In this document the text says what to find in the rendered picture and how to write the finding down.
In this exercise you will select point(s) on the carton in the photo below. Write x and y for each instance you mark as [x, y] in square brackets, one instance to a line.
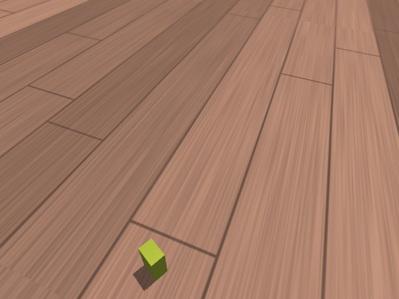
[153, 258]

